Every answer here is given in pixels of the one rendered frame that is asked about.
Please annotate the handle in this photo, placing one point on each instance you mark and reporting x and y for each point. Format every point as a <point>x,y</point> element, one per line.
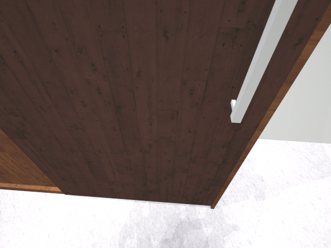
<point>273,30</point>

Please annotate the wardrobe door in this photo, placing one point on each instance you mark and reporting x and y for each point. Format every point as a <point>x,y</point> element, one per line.
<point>131,99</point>
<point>17,168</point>

